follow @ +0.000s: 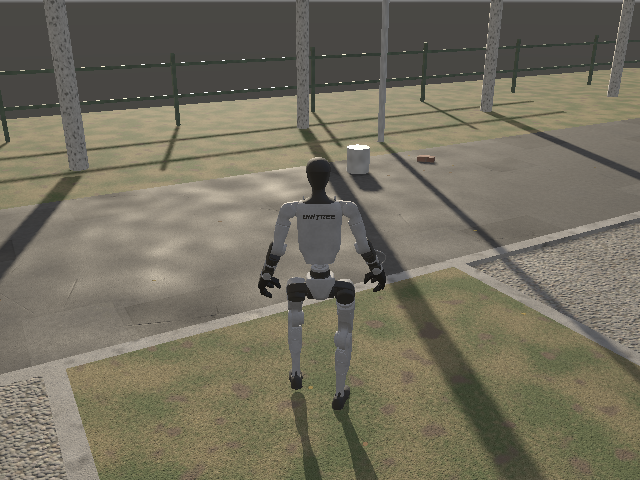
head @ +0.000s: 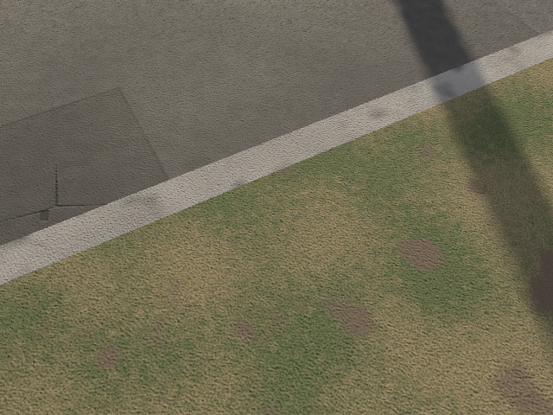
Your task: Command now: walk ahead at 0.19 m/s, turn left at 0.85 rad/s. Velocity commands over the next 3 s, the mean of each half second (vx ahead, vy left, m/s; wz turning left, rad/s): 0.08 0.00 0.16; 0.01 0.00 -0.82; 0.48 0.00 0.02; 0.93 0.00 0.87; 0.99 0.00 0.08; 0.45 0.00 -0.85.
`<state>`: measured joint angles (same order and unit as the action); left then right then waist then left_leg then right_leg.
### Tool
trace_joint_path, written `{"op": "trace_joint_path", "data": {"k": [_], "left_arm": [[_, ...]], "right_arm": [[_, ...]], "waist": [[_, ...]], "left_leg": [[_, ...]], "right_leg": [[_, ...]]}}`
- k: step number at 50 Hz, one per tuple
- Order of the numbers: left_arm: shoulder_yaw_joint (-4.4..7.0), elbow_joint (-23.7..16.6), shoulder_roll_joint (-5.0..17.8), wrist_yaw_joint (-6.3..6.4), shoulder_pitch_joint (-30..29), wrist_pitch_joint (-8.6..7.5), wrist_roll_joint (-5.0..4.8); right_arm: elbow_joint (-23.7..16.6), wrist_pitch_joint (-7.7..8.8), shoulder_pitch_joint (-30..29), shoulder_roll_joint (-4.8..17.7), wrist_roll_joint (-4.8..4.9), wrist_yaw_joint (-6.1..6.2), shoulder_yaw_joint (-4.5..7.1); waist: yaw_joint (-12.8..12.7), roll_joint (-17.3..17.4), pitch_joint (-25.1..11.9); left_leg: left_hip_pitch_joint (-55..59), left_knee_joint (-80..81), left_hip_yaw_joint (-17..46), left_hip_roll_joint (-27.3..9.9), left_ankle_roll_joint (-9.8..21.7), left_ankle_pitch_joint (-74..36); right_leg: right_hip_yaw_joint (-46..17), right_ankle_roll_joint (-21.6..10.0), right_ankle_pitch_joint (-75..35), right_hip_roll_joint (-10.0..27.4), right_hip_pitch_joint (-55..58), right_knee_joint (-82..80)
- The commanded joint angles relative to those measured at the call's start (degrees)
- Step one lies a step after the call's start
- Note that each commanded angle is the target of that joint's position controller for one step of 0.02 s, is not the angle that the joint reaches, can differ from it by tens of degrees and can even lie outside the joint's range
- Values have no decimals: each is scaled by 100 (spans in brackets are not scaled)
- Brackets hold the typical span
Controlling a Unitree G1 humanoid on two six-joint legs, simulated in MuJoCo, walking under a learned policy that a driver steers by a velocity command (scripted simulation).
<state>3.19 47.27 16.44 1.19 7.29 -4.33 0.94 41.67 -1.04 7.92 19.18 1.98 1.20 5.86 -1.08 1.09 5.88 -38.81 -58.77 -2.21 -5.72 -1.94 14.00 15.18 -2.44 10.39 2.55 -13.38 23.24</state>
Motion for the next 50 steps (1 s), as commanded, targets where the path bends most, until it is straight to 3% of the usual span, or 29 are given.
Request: {"op": "trace_joint_path", "data": {"k": [1,5,7,8,9,10,11,12,13,14,15,16,18,20,23,28,30,32,33,34,35,36,37,38,39,41,44,50], "left_arm": [[174,-543,705,85,-923,-28,-125],[263,-431,950,60,-698,178,-297],[303,-388,1025,48,-686,262,-388],[282,-318,915,22,-553,298,-392],[238,-350,767,-7,-237,300,-185],[125,-403,461,-32,202,295,42],[156,-126,682,-112,185,319,-45],[137,-273,652,-121,17,377,-350],[145,-125,651,-72,-208,437,-351],[145,-46,609,-14,-301,515,-255],[142,118,550,0,-148,608,-240],[157,152,554,19,-59,632,-218],[188,80,640,62,-164,594,-206],[179,6,566,61,-213,592,-225],[197,-116,493,18,-298,674,-251],[252,-255,453,-115,-148,723,-219],[285,-288,475,-190,58,744,-212],[363,-143,512,-215,618,778,-187],[466,-80,749,-164,888,763,-144],[651,-188,1589,-59,1057,713,-76],[629,-364,1707,-121,1028,545,132],[631,-426,1633,-165,798,384,139],[627,-497,1546,-118,513,302,-18],[559,-593,1291,-57,208,317,-172],[501,-673,1102,4,28,365,-258],[455,-751,945,101,183,432,-233],[494,-835,1050,176,436,480,-245],[565,-1216,1204,185,288,603,-246]], "right_arm": [[-130,-72,879,-95,-84,-187,-45],[-500,-151,328,285,-102,-378,96],[-518,-114,579,397,-144,-372,181],[-377,-49,1083,567,-184,-296,278],[-401,13,1270,1233,-241,-146,448],[-682,45,841,1507,-443,-85,362],[-831,126,829,1043,-339,-166,145],[-753,168,675,787,-407,-228,72],[-596,182,390,484,-272,-233,-6],[-527,182,55,118,-249,-167,-131],[-467,199,-123,12,-337,-116,-192],[-444,218,-272,127,-417,-59,-155],[-402,228,-177,496,-451,104,-13],[-343,184,4,528,-392,223,29],[-312,113,-71,417,-366,326,36],[-223,66,-321,427,-341,310,99],[-179,46,-441,474,-252,284,130],[-104,-9,-587,401,-89,242,133],[40,-59,-326,224,-75,198,124],[-175,-73,-420,-36,-287,165,71],[-537,-8,-1211,-65,-359,188,40],[-552,23,-1350,91,-260,199,81],[-482,71,-1240,185,-206,231,116],[-333,89,-1077,291,-259,289,157],[-296,102,-965,361,-301,318,187],[-287,147,-911,221,-288,275,162],[-335,202,-992,51,-237,233,91],[-406,291,-1091,126,-188,113,69]], "waist": [[439,-539,-1061],[315,-492,-873],[518,-459,-900],[748,-182,-1089],[703,1063,-1147],[90,1843,-1853],[371,680,-2596],[333,740,-2575],[251,204,-1931],[174,197,-1527],[22,314,-1365],[-63,426,-1236],[41,484,-1277],[151,371,-1462],[224,487,-1332],[151,618,-1268],[27,686,-1310],[-270,519,-1300],[-313,-113,-1046],[-86,-1948,-736],[-333,-1666,-1049],[-240,-1060,-1052],[-35,-854,-952],[105,-654,-959],[202,-695,-1007],[184,-700,-1266],[91,-684,-1318],[4,-1011,-1153]], "left_leg": [[1345,1071,-44,-67,182,-1315],[1402,1721,-276,128,503,-772],[1795,2335,-447,436,734,-563],[2513,2909,-449,672,926,-1193],[3309,3254,881,-158,1260,-4534],[4312,3152,3043,-1597,2497,-6071],[4373,2950,2759,-1711,2589,-6671],[3997,3515,2675,-1748,2605,-4143],[3486,3750,2266,-1378,2100,-2414],[2866,3897,1788,-1132,1731,-1541],[2252,4010,1257,-898,1551,-1523],[2035,4091,959,-807,1501,-1550],[2350,4050,767,-908,1605,-2074],[2866,4045,837,-1224,1752,-2121],[2974,4250,672,-1400,1719,-1228],[2958,4142,-10,-1466,1469,-1271],[3026,3905,-197,-1525,1286,-1416],[2759,3255,-566,-1324,842,-1038],[2140,2298,-908,-903,411,-248],[203,311,-1235,-62,-194,2168],[-566,-725,59,603,-279,2652],[-821,-1021,490,575,-158,2187],[-892,-916,658,517,-57,1556],[-854,-819,731,425,-47,1136],[-651,-685,775,427,-60,860],[-420,-606,797,598,-89,456],[-394,126,907,784,-161,211],[249,1446,1063,1025,-277,116]], "right_leg": [[-204,-854,-3049,1420,54,-663],[-172,-610,-2890,1670,620,-147],[-107,-378,-3330,1607,782,656],[2,-145,-3139,1321,632,1590],[128,306,-967,712,-329,3237],[-514,673,3235,-238,-1851,5131],[-1683,633,3428,-15,-1729,5636],[-1724,570,2789,31,-2111,5445],[-1743,511,2428,315,-2168,4959],[-1882,512,2061,424,-1897,4413],[-1767,541,1863,376,-1303,4199],[-1696,595,1641,290,-1091,3835],[-1518,650,1522,171,-1196,3574],[-1539,686,1474,241,-1503,3534],[-1459,677,1370,385,-1721,3400],[-1052,474,1299,307,-1231,2596],[-910,312,1159,243,-892,2037],[-740,-11,397,-21,-153,890],[-1407,-338,-400,102,294,94],[-3811,-1046,-2829,1600,1041,-148],[-4862,-1899,-2687,1921,896,-413],[-4480,-1739,-2044,1708,1003,-530],[-4090,-1393,-1758,1400,988,-529],[-3789,-1108,-1702,1228,953,-409],[-3605,-977,-1743,1105,776,-350],[-3531,-911,-1990,926,851,-257],[-3667,-872,-1949,757,1050,-144],[-4281,-806,-1244,495,657,4]]}}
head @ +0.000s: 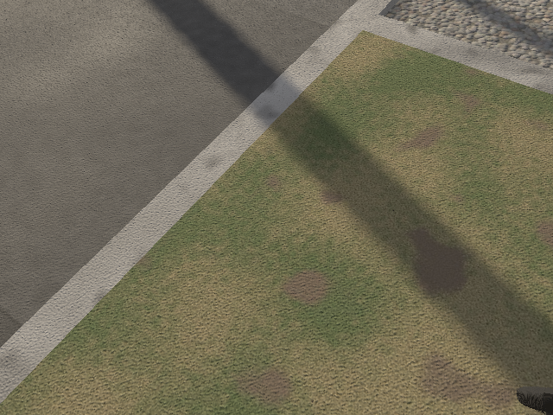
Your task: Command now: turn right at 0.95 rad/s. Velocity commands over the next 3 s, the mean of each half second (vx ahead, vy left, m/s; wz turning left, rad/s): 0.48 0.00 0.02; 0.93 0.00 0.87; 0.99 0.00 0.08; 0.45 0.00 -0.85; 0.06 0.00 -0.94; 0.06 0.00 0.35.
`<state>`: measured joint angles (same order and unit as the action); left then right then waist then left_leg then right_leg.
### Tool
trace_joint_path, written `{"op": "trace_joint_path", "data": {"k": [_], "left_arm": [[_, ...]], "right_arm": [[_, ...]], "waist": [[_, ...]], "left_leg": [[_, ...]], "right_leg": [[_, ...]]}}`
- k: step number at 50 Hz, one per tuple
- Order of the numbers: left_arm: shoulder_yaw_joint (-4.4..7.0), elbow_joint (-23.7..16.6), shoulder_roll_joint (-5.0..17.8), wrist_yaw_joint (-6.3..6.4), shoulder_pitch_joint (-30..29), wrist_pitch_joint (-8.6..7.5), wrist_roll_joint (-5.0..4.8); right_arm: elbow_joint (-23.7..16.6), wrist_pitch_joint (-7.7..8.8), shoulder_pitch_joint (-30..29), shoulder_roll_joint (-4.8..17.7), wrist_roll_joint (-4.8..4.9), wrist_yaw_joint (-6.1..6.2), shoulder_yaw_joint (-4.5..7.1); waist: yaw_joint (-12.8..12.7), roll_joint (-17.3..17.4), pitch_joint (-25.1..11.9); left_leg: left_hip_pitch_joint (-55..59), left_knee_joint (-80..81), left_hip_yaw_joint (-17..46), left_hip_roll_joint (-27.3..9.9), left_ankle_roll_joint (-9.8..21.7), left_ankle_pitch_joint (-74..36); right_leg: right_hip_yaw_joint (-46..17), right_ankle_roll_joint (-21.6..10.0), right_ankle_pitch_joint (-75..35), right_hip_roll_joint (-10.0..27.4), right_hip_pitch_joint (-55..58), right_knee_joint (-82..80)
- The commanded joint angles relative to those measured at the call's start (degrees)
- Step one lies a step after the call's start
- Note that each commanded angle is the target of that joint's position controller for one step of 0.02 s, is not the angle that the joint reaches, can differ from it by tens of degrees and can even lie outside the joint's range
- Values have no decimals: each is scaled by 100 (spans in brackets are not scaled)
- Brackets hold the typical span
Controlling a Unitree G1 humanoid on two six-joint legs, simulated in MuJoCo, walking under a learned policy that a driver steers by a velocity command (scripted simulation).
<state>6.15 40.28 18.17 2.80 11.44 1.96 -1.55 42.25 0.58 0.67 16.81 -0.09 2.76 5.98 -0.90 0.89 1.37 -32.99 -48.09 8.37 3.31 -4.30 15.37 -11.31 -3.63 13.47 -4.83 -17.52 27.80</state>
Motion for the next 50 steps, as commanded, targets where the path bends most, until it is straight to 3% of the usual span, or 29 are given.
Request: {"op": "trace_joint_path", "data": {"k": [1,3,5,7,9,10,11,12,13,14,15,16,19,23,26,27,28,29,30,31,32,35,38,43,45,47,48,49,50], "left_arm": [[274,-581,1038,15,-155,-8,5],[258,-704,1011,-4,-263,23,15],[137,-718,799,-54,-195,2,2],[-54,-553,527,-165,58,-85,115],[-208,-503,257,-204,94,-254,225],[-304,-595,-22,-175,-141,-366,225],[-250,-967,107,-151,-202,-516,-26],[-167,-1002,573,-137,-609,-679,-123],[-136,-1010,717,-172,-856,-815,-106],[-170,-957,580,-191,-969,-906,68],[-159,-973,680,-370,-1132,-706,800],[-206,-982,459,-471,-1019,-621,828],[-372,-1093,88,-584,-1158,-494,510],[-426,-1259,86,-555,-1670,-533,343],[-327,-1005,304,-359,-796,-609,243],[-199,-796,632,-239,-51,-646,308],[-19,-655,1169,-107,1018,-671,428],[90,-573,1705,-58,1522,-618,573],[35,-563,1327,-64,941,-558,578],[-115,-641,745,-95,665,-551,538],[-187,-546,511,-134,660,-572,517],[-256,-186,335,-183,945,-694,417],[-289,72,206,-266,1171,-816,343],[-285,359,355,-232,987,-916,342],[-229,483,687,-197,1313,-915,340],[-115,462,1143,-119,1241,-790,359],[-67,361,1314,-103,970,-687,382],[-77,227,1270,-136,714,-627,398],[-144,188,806,-259,619,-632,423]], "right_arm": [[-479,156,-360,392,25,-67,61],[-464,211,-224,470,28,-121,72],[-365,260,93,522,72,-254,46],[-240,353,364,365,142,-383,-4],[-26,502,926,418,154,-395,-2],[150,587,1609,665,99,-388,29],[221,631,2089,1375,-83,-462,161],[127,681,2045,1136,-30,-515,102],[51,688,1961,945,69,-496,50],[5,678,2059,866,122,-496,24],[189,446,2076,1002,-205,-483,69],[193,369,2141,976,-159,-434,62],[329,278,2422,781,-59,-365,40],[368,208,2575,907,-79,-361,137],[282,255,2172,1007,-32,-382,178],[273,325,2104,978,12,-396,177],[151,423,1939,748,103,-421,105],[-199,453,2034,133,276,-390,-84],[-147,316,1967,368,155,-322,-115],[-105,244,1649,515,-16,-357,-85],[-90,215,1501,437,-105,-447,-107],[-263,31,1099,289,-202,-682,-169],[-611,-56,463,226,-188,-795,-256],[-1124,-40,-582,241,-184,-967,-460],[-1136,-37,-621,210,-158,-957,-514],[-867,-34,372,547,-137,-851,-403],[-536,-25,1545,817,-127,-759,-270],[-116,-1,2831,1164,-143,-628,-73],[-39,-89,2616,1557,51,-460,165]], "waist": [[-31,-1026,-708],[-28,-1107,-799],[-116,-1120,-1128],[-51,-1173,-848],[196,-998,-377],[384,-195,-238],[260,1518,225],[413,1111,725],[426,665,799],[476,465,529],[419,28,538],[404,351,408],[485,874,196],[657,893,150],[77,722,-190],[-308,428,-585],[-912,-304,-1265],[-919,-1943,-2033],[-507,-1478,-1372],[-455,-685,-774],[-390,-379,-390],[-256,-831,188],[-145,-671,377],[57,-327,894],[93,-409,609],[757,-739,-142],[1335,-870,-722],[1858,-658,-1278],[1474,646,-1092]], "left_leg": [[-209,519,26,153,-39,3],[16,792,36,139,-8,69],[693,1140,-223,-53,130,12],[1752,1480,-661,-104,335,-110],[2378,1988,-310,-326,723,570],[2637,2599,1003,-1020,1123,1576],[3101,3982,4028,-2097,2189,3721],[3000,4274,4934,-2371,2467,4311],[3024,4050,4307,-2195,2318,3654],[3193,3975,3706,-1845,2155,3011],[2856,3901,2991,-1504,1760,2432],[2685,3912,2458,-1121,1630,1790],[2433,3881,1952,-746,1687,833],[2307,3723,2095,-737,1715,637],[1477,3104,2035,-692,1420,-555],[973,2188,1712,-411,1244,-1267],[236,498,1072,-32,1043,-986],[-956,-1143,261,545,913,1478],[-1373,-2112,-76,-84,945,1054],[-1462,-2337,-207,-348,973,578],[-1398,-2267,-279,-549,934,296],[-1717,-2328,-471,-866,882,76],[-2232,-2522,-536,-933,880,-308],[-1037,-543,-1487,-729,1068,-1245],[40,24,-2076,-194,1335,-1195],[1181,164,-2065,200,1564,-729],[2421,167,-1851,347,1717,-401],[4181,717,-1342,338,1936,-366],[5141,1172,-300,-185,2010,29]], "right_leg": [[-1754,-690,-1673,1207,1039,-384],[-1876,-677,-2109,1194,1130,-174],[-1748,-683,-213,1186,953,-299],[-1757,-757,2180,1114,108,-565],[-1456,-645,2751,859,-466,-18],[-547,-385,2228,404,-939,1595],[439,-86,2113,-89,-2642,2967],[255,-57,1928,197,-3381,3580],[184,-57,1261,417,-3485,3671],[265,-34,922,448,-3336,3566],[530,154,646,561,-3016,3141],[712,305,438,546,-2554,2824],[1062,620,351,393,-1901,2062],[1111,755,265,106,-1108,636],[1047,581,-259,45,1141,-255],[925,458,-198,242,2411,-256],[9,202,974,1285,3737,-443],[-2626,-148,3604,2852,4506,-1394],[-3152,-298,3738,3035,3552,-1362],[-2375,-262,3083,2772,2936,-1227],[-1514,-247,2103,2497,2488,-1353],[-212,-139,794,2060,2064,-1727],[622,-112,-635,2062,2086,-1870],[2349,174,-2672,1610,1183,-2380],[2635,298,-5887,1608,1417,-1816],[2610,330,-7874,1848,1856,-289],[2493,253,-8138,1976,1591,1083],[2408,210,-6907,1890,637,2932],[2369,373,-422,687,-970,5265]]}}
Over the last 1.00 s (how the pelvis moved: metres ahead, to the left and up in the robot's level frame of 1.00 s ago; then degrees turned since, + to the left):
0.15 -0.05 0.00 -25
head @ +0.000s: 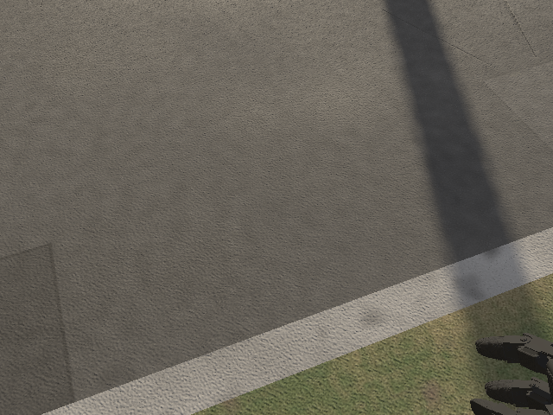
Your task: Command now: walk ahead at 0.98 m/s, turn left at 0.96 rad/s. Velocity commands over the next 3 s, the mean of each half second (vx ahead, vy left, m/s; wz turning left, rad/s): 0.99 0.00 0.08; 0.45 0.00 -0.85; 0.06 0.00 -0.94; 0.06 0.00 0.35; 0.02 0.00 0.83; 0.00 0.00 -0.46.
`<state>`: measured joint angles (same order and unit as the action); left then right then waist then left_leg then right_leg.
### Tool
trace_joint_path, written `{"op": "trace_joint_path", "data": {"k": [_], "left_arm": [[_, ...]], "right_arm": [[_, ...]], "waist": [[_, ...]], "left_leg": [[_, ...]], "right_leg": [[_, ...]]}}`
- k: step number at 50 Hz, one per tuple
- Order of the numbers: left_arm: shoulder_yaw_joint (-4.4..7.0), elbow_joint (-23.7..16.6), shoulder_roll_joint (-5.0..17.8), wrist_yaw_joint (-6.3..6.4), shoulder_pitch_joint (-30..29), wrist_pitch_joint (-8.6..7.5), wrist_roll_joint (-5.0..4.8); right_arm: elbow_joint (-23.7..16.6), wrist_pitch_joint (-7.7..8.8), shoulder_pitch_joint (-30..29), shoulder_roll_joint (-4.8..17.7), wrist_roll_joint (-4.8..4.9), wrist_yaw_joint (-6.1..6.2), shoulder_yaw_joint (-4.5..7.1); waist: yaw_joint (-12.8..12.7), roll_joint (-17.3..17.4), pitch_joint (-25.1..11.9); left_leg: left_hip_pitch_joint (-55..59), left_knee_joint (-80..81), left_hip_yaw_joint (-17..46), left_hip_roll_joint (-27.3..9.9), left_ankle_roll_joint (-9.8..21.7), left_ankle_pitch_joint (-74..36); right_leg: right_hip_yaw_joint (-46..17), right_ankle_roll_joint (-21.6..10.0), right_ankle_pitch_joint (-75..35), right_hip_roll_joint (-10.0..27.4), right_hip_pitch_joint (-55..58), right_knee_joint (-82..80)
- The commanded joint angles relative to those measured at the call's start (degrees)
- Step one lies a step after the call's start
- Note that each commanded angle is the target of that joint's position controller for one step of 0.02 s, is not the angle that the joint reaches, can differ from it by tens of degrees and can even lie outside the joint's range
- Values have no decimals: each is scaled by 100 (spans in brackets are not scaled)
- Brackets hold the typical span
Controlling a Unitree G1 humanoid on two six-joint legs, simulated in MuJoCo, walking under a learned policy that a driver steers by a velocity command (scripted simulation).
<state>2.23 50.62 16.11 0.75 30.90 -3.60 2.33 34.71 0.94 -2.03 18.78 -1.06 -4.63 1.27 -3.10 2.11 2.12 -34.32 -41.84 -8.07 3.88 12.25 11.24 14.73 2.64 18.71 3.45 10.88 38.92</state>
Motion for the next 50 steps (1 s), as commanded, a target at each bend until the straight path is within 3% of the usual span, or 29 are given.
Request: {"op": "trace_joint_path", "data": {"k": [1,2,4,5,8,12,16,19,21,22,23,24,25,27,29,32,33,34,37,39,40,41,42,43,44,45,46,48,50], "left_arm": [[95,-1543,683,-80,-747,-190,-55],[102,-1697,1050,-88,-1445,-325,-26],[8,-1711,893,-69,-1654,-348,15],[-36,-1547,800,-56,-1403,-227,110],[-121,-1353,538,-163,-1110,108,178],[-233,-1733,281,-294,-2475,81,-92],[-213,-1655,296,-386,-2887,14,-244],[-74,-1390,676,-380,-2389,26,-196],[117,-816,1084,-315,-613,109,-200],[250,-428,1251,-255,714,133,-182],[334,-211,1432,-179,1150,203,-168],[417,-384,1794,-173,220,229,-45],[399,-695,1354,-200,-308,228,-115],[299,-616,918,-191,-661,196,-160],[237,-562,900,-132,-796,66,-186],[308,-556,1194,-178,-835,-67,-215],[217,-844,723,-82,-1140,-157,-526],[287,-775,946,-15,-1091,-125,-590],[397,-523,1098,146,-491,139,-489],[395,-652,933,196,-763,226,-481],[398,-839,891,209,-1139,248,-479],[287,-1021,499,187,-1137,277,-343],[66,-1166,-182,165,-407,312,-130],[101,-1236,361,43,736,308,-318],[202,-1221,837,12,443,412,-441],[318,-1275,1114,60,-337,504,-437],[391,-1387,1187,115,-782,598,-425],[338,-1669,881,147,-1143,677,-411],[222,-1871,445,146,-1362,601,-367]], "right_arm": [[329,-193,2261,2045,-121,279,702],[232,-245,2582,1820,-81,369,715],[509,-90,2263,1280,-23,459,584],[474,29,1961,1099,-63,512,502],[609,338,1876,567,-4,465,260],[846,571,2279,552,55,300,261],[1146,698,2724,696,57,381,229],[1154,614,2572,997,-99,583,292],[1033,422,2133,1128,-305,710,354],[908,334,1610,1200,-301,739,383],[759,427,1329,530,-317,655,199],[332,549,2104,-3,-29,494,42],[258,668,1749,341,-145,502,-48],[185,727,1318,488,-205,449,-81],[73,484,1345,385,-322,452,-145],[-254,303,960,186,-249,438,-257],[-503,559,325,185,14,497,-186],[-626,647,48,50,8,523,-226],[-724,674,-97,166,133,575,-54],[-751,651,194,377,171,614,89],[-592,639,865,442,116,642,164],[-319,588,1931,520,22,663,196],[-331,485,2254,629,-149,651,136],[-288,417,2090,630,-210,582,164],[-491,328,1205,620,-54,612,271],[-617,246,820,106,-9,681,155],[-626,167,645,-12,5,725,83],[-378,117,479,139,-11,704,155],[-104,169,683,301,-45,683,264]], "waist": [[769,1260,-1991],[1252,63,-2288],[591,-672,-498],[265,-816,-243],[-97,-654,78],[415,-214,568],[638,-161,425],[199,357,-197],[-702,542,-975],[-1498,307,-1201],[-1404,-700,-1110],[-163,-2513,-1551],[-368,-903,-1444],[151,454,-200],[574,445,340],[630,6,304],[410,-6,342],[283,-111,85],[-19,-592,-510],[248,-889,-715],[672,-924,-1078],[1000,-682,-1961],[653,697,-2704],[138,1561,-3568],[61,1218,-3073],[249,414,-2090],[239,0,-1482],[105,102,-604],[154,285,-591]], "left_leg": [[6565,1356,4639,-1790,1449,245],[6421,2212,5362,-1836,1519,1250],[4220,2755,4593,-1528,1028,813],[3387,2687,3894,-1315,851,272],[1761,3047,2746,-839,621,-521],[1768,3573,1512,-398,-95,-2231],[3176,4036,872,-778,-575,-4143],[4366,3005,491,-1097,-923,-7174],[4346,714,309,-1280,-1063,-8387],[3515,-1544,126,-1081,-1101,-7719],[1620,-4025,219,-259,-1011,-2153],[-1202,-5695,970,553,-1377,1866],[-1466,-5279,1625,80,-1137,1119],[-878,-4051,1498,-470,-1067,502],[-324,-3404,1334,-660,-1347,765],[525,-1555,747,-493,-1557,371],[660,-665,960,-203,-1611,-22],[1088,293,892,39,-1596,-646],[2103,1559,999,539,-1634,-2100],[2659,1941,1281,404,-1533,-2448],[3409,2249,1299,189,-1450,-3028],[4836,1688,1992,-874,-1050,-3743],[5907,762,3465,-2454,-467,-7014],[6040,956,5035,-3616,457,-5987],[5391,1527,5011,-3357,808,-3019],[4365,1877,3947,-2632,452,-1570],[3471,2104,3289,-2195,172,-1181],[2202,2379,2240,-1723,2,-1724],[2115,2532,1790,-1775,140,-2826]], "right_leg": [[-1072,-21,1024,-549,-5857,6012],[-1951,-95,370,-370,-6254,5881],[-1947,-116,101,203,-5924,4501],[-1881,-95,150,385,-5423,4157],[-1621,13,193,665,-4468,2952],[-1141,-317,-2046,595,-4481,904],[-831,-794,-3139,-26,-4185,-342],[-622,-985,-2361,-729,-3645,-439],[-603,-1174,-1513,-1097,-2204,-203],[-957,-1480,-1285,-883,-1044,-678],[-1874,-1697,-710,-277,84,-156],[-5620,-2986,102,1009,1474,-1245],[-6300,-2843,810,1102,1007,-2264],[-5191,-2321,61,784,-1042,-2632],[-4241,-2209,-2658,376,-2368,-2521],[-3166,-1923,-5450,-324,-3299,-2353],[-3186,-1688,-4575,-616,-3609,-2300],[-3137,-1407,-4155,-803,-3605,-2200],[-3532,-748,-3189,-933,-3108,-1657],[-3702,-438,-3035,-1053,-2862,-739],[-3542,-217,-3009,-1230,-2878,133],[-3194,-23,-984,-1358,-3319,1823],[-2810,53,2884,-1690,-4323,3533],[-3133,119,2536,-1119,-4451,4789],[-2614,265,1690,-591,-4914,5231],[-2250,325,1064,-370,-5146,4873],[-2098,393,693,-253,-5036,4749],[-1922,371,632,-44,-4704,3863],[-1745,343,608,66,-4624,3146]]}}
Over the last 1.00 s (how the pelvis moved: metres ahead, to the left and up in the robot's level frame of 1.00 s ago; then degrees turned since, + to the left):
0.55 0.11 -0.05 30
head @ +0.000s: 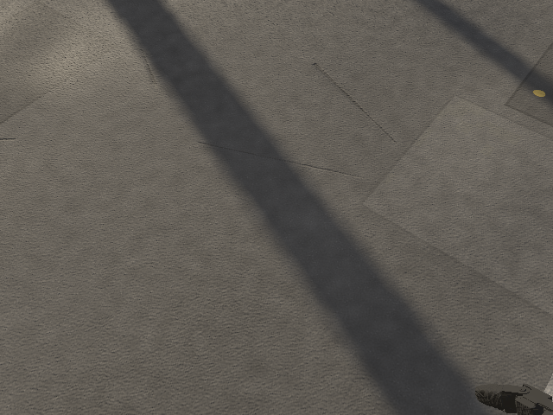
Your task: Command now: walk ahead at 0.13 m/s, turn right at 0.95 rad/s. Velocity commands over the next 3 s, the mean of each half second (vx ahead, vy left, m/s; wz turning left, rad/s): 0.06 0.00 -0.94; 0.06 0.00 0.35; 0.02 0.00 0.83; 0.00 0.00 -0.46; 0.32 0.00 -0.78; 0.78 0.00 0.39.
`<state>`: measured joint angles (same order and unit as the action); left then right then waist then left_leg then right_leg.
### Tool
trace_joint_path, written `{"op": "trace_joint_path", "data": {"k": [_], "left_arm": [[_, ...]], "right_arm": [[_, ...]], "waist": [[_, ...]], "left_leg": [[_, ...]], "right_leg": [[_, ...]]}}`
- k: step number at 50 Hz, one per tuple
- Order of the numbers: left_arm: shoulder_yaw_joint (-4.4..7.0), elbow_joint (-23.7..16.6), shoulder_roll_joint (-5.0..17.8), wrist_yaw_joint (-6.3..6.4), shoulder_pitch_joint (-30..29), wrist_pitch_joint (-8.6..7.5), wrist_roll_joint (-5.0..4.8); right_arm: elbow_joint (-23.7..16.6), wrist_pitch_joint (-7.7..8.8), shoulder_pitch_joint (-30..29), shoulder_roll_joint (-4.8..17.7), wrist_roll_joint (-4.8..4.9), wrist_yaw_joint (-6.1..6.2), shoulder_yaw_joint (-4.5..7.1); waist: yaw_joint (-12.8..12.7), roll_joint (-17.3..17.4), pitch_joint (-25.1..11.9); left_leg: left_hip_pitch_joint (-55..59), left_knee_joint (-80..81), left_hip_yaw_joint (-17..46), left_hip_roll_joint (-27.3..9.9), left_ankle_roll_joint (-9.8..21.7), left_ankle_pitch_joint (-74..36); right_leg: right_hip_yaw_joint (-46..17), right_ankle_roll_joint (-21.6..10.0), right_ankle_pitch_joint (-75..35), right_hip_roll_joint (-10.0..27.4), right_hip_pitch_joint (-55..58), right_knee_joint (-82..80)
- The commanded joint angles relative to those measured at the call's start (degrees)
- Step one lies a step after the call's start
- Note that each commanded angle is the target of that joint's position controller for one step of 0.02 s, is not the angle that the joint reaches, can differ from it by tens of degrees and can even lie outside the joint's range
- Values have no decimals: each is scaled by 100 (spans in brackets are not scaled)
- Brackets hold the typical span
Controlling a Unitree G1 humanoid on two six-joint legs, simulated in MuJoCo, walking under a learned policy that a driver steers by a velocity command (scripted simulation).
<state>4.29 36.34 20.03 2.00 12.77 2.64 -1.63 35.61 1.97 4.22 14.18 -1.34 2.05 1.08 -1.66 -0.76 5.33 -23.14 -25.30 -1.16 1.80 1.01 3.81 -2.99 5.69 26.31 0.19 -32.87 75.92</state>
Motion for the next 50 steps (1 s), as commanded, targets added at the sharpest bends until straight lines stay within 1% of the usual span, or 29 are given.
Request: {"op": "trace_joint_path", "data": {"k": [1,4,8,13,14,15,16,17,18,19,20,23,27,30,32,33,34,35,36,38,39,41,43,45,46,47,48,49,50], "left_arm": [[1,-489,17,12,382,-53,49],[55,-512,207,-53,248,-12,38],[114,-636,368,-177,-181,99,29],[246,-776,453,-312,-398,197,34],[324,-709,558,-270,-195,198,49],[518,-622,1099,-179,299,175,42],[642,-757,1857,-104,324,117,131],[584,-849,1520,-164,375,-62,283],[515,-789,1373,-175,222,-188,285],[482,-792,1204,-132,-73,-232,162],[414,-854,998,-81,-365,-199,54],[321,-970,793,40,-721,-93,141],[184,-768,523,24,-494,-86,209],[-46,-531,60,-84,-542,-164,303],[-18,-380,195,-105,-395,-236,289],[35,-358,314,-70,-135,-268,360],[64,-382,321,-40,130,-286,420],[84,-457,330,21,-211,-284,388],[118,-555,349,61,-559,-276,297],[127,-728,222,-29,-816,-305,174],[123,-808,143,-82,-1041,-346,110],[85,-840,-50,-113,-1234,-479,113],[77,-655,-195,-154,-918,-591,120],[172,-318,-93,-207,-192,-582,97],[267,-200,163,-183,158,-522,121],[355,-284,662,-115,83,-419,278],[323,-407,589,-142,-190,-434,481],[235,-526,289,-101,-513,-456,433],[185,-543,106,-61,-753,-461,356]], "right_arm": [[-97,76,137,858,-29,15,337],[-2,15,-78,1026,22,24,429],[100,-49,-273,1216,95,-44,518],[285,-84,-13,1366,265,-179,635],[387,-101,214,1231,288,-204,621],[441,-119,479,1021,197,-231,582],[-13,-108,271,819,-26,-226,480],[-128,-74,-363,996,-42,-172,522],[-174,-71,-500,1047,104,-144,539],[-66,-68,-343,1011,130,-90,543],[-13,-74,-229,1094,65,-41,564],[164,-79,90,950,80,-91,528],[259,-155,119,613,160,-225,334],[286,-180,245,522,189,-322,276],[198,-163,190,726,135,-340,320],[23,-148,-2,1184,78,-313,403],[-61,-143,-123,1546,118,-301,493],[-47,-148,-15,1527,124,-291,525],[-10,-143,222,1414,126,-271,518],[171,-98,1048,1357,257,-199,558],[152,-79,994,1372,247,-150,581],[42,-148,647,1282,280,-39,613],[-105,-319,314,1272,316,4,670],[-256,-431,76,1172,404,8,672],[-337,-443,90,927,413,-2,609],[-393,-441,442,494,375,-42,506],[-439,-362,646,939,270,-69,627],[-306,-352,755,1247,268,-107,735],[-158,-392,854,1288,291,-116,773]], "waist": [[31,577,-1103],[-15,522,-1398],[46,725,-1054],[79,709,-998],[32,501,-1021],[-47,-530,-1015],[138,-2116,-1112],[-349,-1215,-1610],[-192,-856,-1465],[34,-540,-1268],[166,-504,-1190],[373,-554,-1437],[63,-715,-1657],[111,-796,-1400],[157,-703,-949],[-112,-118,-766],[-389,755,-707],[-190,1314,-588],[33,1447,-555],[372,1333,-949],[377,1260,-596],[296,1113,-423],[130,1073,-816],[-183,1009,-1295],[-217,665,-1444],[44,-1039,-1334],[209,-1282,-1109],[331,-800,-927],[396,-541,-768]], "left_leg": [[1205,886,1051,-1731,1373,-2365],[1306,988,673,-1950,1407,-1766],[957,1095,-58,-1867,1141,-485],[1530,307,-519,-2019,666,-223],[1335,-208,-731,-1827,374,99],[379,-1573,-1157,-1306,-108,1037],[-1779,-3272,-1001,-377,-663,3335],[-2082,-4194,241,-228,-606,3379],[-2139,-4326,500,-277,-444,2896],[-2109,-4140,603,-351,-370,2396],[-1991,-3875,631,-376,-379,2087],[-1170,-3310,452,-149,-527,1574],[-178,-2280,228,-319,-547,1376],[700,-1366,131,-430,-372,1065],[1019,-343,20,-260,-170,124],[882,-370,696,-674,31,-1240],[642,-96,1485,-1132,547,-1443],[357,374,2381,-1513,1081,-802],[541,533,2835,-1608,1298,-675],[1245,981,3489,-1703,1462,2525],[1203,1093,3646,-1697,1419,3020],[1177,954,3201,-1306,1144,2024],[1089,609,2750,-870,916,671],[750,102,2502,-593,639,127],[-17,-444,2307,-379,330,880],[-1394,-1969,1279,365,-89,2667],[-1787,-3103,1058,28,-310,3173],[-1773,-3751,965,-267,-437,2828],[-1799,-3995,850,-365,-548,2436]], "right_leg": [[18,17,-277,484,-256,-773],[14,-100,-944,665,47,-1394],[323,-325,-1369,618,669,-2420],[798,-702,-1245,298,1334,-4164],[724,-878,-1636,154,1811,-4636],[-370,-1287,-3416,679,2798,-5225],[-2800,-2450,-4602,1949,3740,-5275],[-3009,-2786,-4266,2028,3583,-5468],[-2576,-2536,-3830,1807,3389,-5557],[-2213,-2210,-3467,1501,3146,-5508],[-1999,-2022,-3426,1364,2892,-5455],[-1510,-1879,-3945,1052,2404,-5241],[-1214,-1818,-4068,1081,2176,-4911],[-1114,-1703,-3002,1089,1666,-4940],[-872,-1339,-1808,718,1458,-4820],[-611,-1027,-1072,340,1398,-4353],[-21,-685,-541,-205,1326,-3839],[236,-461,-502,-371,1279,-3399],[154,-449,-285,-450,1034,-3140],[-138,-557,985,-420,397,-2406],[-325,-617,801,-291,57,-2356],[-331,-613,502,-290,184,-3191],[-106,-545,-162,-542,1066,-4229],[69,-518,-1484,-542,2371,-5484],[-316,-681,-1775,78,3290,-5700],[-1994,-1396,-2255,1586,3818,-5878],[-2677,-1989,-3046,2472,3182,-5902],[-2152,-2041,-3244,2296,3000,-5842],[-1477,-1807,-3142,1853,2906,-5782]]}}
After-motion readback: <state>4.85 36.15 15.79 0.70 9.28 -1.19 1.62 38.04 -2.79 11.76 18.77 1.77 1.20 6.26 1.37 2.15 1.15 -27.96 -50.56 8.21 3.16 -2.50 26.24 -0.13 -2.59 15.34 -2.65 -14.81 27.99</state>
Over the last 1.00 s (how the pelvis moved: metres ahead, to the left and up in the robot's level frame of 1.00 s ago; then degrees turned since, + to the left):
0.84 0.02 0.04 -29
